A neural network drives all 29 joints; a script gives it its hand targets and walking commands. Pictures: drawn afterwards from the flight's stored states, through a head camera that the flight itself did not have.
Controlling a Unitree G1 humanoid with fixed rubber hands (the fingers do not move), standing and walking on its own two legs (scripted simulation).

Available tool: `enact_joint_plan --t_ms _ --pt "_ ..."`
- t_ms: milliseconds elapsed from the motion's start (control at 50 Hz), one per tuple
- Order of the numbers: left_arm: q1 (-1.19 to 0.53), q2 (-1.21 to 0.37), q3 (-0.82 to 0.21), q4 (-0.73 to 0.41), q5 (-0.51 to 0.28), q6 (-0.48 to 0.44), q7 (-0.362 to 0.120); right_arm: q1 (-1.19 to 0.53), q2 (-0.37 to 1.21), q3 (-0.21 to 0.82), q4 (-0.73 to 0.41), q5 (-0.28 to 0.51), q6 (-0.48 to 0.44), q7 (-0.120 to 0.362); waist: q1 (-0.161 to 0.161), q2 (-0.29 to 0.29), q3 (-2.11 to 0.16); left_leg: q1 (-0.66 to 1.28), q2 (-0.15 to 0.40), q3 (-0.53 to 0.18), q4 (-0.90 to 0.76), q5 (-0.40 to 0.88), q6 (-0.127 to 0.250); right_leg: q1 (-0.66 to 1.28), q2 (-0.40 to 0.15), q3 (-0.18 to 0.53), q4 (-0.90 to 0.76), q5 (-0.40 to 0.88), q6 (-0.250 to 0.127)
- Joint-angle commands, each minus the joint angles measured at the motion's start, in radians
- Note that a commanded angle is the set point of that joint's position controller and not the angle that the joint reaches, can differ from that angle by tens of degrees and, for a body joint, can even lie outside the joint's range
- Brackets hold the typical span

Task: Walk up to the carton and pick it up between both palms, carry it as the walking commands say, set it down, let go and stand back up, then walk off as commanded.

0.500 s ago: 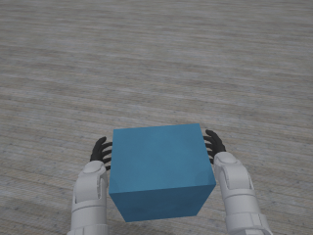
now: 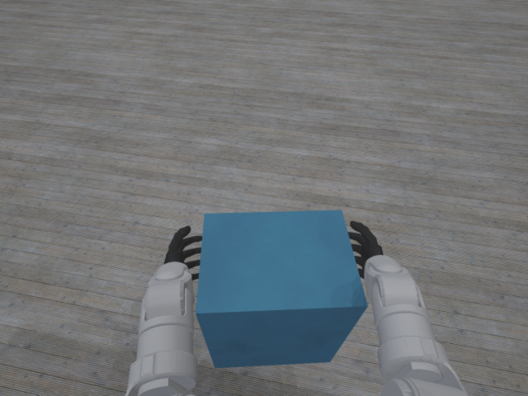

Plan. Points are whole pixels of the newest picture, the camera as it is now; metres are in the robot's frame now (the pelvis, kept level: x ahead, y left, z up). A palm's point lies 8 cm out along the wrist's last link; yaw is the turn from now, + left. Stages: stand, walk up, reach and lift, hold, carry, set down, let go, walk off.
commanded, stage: set down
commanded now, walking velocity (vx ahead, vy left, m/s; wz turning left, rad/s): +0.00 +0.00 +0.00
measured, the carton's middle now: (273, 295) +0.29 +0.03 -0.07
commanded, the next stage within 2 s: none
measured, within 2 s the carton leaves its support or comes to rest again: neither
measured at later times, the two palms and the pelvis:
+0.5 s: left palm (188, 297) +0.28 +0.19 -0.08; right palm (358, 283) +0.33 -0.12 -0.07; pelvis -0.02 -0.04 -0.03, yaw +3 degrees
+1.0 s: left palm (195, 304) +0.31 +0.19 -0.17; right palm (344, 288) +0.37 -0.12 -0.16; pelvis -0.05 -0.01 -0.11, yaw +1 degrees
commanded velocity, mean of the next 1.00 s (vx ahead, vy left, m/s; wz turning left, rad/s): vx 0.00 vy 0.00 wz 0.00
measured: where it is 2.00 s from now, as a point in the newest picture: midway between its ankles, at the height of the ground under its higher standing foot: outside the picture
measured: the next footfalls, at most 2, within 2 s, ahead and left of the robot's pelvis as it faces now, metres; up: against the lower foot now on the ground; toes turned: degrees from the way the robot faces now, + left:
none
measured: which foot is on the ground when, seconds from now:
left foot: down 0.00-1.00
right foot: down 0.00-1.00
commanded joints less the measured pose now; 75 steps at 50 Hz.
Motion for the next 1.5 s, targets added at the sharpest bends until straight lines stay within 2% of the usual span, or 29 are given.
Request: enact_joint_plan --t_ms 0,80,160,280,360,520,660,820,940,1140,1340,1480 --pt "-0.369 -0.820 -0.425 0.028 -0.174 -0.063 -0.201 -0.422 0.780 0.425 0.004 0.168 -0.055 0.190 0.016 0.047 -0.248 0.208 -0.005 -0.055 0.010 0.297 -0.044 -0.173 0.050 -0.008 -0.071 0.085 -0.060" --pt "-0.368 -0.774 -0.430 0.040 -0.170 -0.136 -0.214 -0.393 0.792 0.432 0.010 0.147 -0.109 0.150 0.000 0.025 -0.302 0.148 -0.022 -0.055 0.076 0.360 -0.034 -0.227 0.051 -0.008 -0.029 0.154 -0.045" --pt "-0.401 -0.728 -0.445 0.048 -0.174 -0.212 -0.231 -0.382 0.825 0.457 0.022 0.134 -0.168 0.112 -0.010 -0.001 -0.373 0.035 -0.040 -0.058 0.140 0.367 -0.019 -0.243 0.047 0.000 0.024 0.236 -0.026" --pt "-0.429 -0.685 -0.432 0.091 -0.171 -0.291 -0.255 -0.411 0.858 0.491 0.037 0.132 -0.240 0.078 0.000 -0.030 -0.458 -0.183 -0.059 -0.048 0.208 0.282 0.004 -0.239 0.032 0.017 0.104 0.315 -0.002" --pt "-0.465 -0.673 -0.402 0.130 -0.159 -0.314 -0.270 -0.455 0.860 0.479 0.054 0.126 -0.263 0.071 0.006 -0.034 -0.489 -0.292 -0.059 -0.040 0.250 0.210 0.013 -0.295 0.032 0.018 0.144 0.255 0.005" --pt "-0.594 -0.698 -0.372 0.173 -0.144 -0.325 -0.288 -0.580 0.852 0.425 0.095 0.114 -0.268 0.088 0.002 -0.004 -0.578 -0.412 -0.056 -0.024 0.347 0.105 0.006 -0.491 0.056 -0.003 0.242 0.072 0.000" --pt "-0.652 -0.771 -0.383 0.190 -0.146 -0.319 -0.286 -0.658 0.841 0.411 0.112 0.123 -0.262 0.126 -0.006 0.015 -0.703 -0.452 -0.058 -0.019 0.438 0.107 -0.016 -0.680 0.084 -0.036 0.358 0.025 -0.011" --pt "-0.699 -0.842 -0.417 0.173 -0.164 -0.320 -0.255 -0.729 0.836 0.431 0.128 0.153 -0.264 0.167 0.000 0.016 -0.833 -0.484 -0.054 -0.027 0.531 0.107 -0.039 -0.882 0.110 -0.066 0.481 -0.022 -0.022" --pt "-0.734 -0.856 -0.427 0.174 -0.176 -0.318 -0.236 -0.756 0.822 0.419 0.161 0.161 -0.262 0.178 -0.004 0.012 -0.871 -0.546 -0.053 -0.035 0.593 0.074 -0.049 -1.015 0.118 -0.073 0.556 -0.067 -0.023" --pt "-0.800 -0.826 -0.413 0.194 -0.192 -0.328 -0.226 -0.800 0.812 0.402 0.209 0.170 -0.261 0.160 -0.003 -0.005 -0.930 -0.712 -0.065 -0.018 0.716 0.063 -0.050 -1.140 0.122 -0.077 0.666 -0.074 -0.009" --pt "-0.862 -0.768 -0.405 0.201 -0.228 -0.352 -0.226 -0.860 0.818 0.450 0.205 0.200 -0.276 0.105 0.009 -0.037 -1.054 -0.894 -0.086 0.013 0.859 0.110 -0.048 -1.176 0.123 -0.077 0.774 -0.003 0.019" --pt "-0.923 -0.737 -0.397 0.209 -0.255 -0.356 -0.223 -0.926 0.810 0.468 0.206 0.217 -0.282 0.072 0.012 -0.048 -1.096 -0.997 -0.093 0.027 0.935 0.080 -0.052 -1.215 0.129 -0.077 0.840 -0.017 0.028"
